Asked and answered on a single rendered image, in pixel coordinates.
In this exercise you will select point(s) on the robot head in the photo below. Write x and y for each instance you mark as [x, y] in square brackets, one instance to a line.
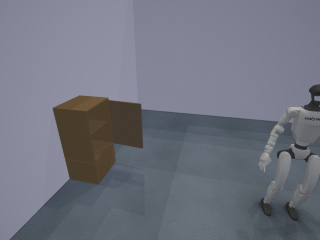
[313, 105]

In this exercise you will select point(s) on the right robot upper arm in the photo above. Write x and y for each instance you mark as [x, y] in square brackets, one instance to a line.
[290, 113]

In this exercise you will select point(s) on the right robot forearm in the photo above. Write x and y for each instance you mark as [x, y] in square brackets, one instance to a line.
[272, 140]

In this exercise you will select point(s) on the cupboard door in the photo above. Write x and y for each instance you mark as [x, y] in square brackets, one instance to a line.
[126, 123]

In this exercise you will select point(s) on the right robot hand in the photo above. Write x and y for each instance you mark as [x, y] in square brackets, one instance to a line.
[264, 161]

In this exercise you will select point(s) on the right robot thigh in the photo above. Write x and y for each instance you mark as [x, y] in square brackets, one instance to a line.
[282, 168]

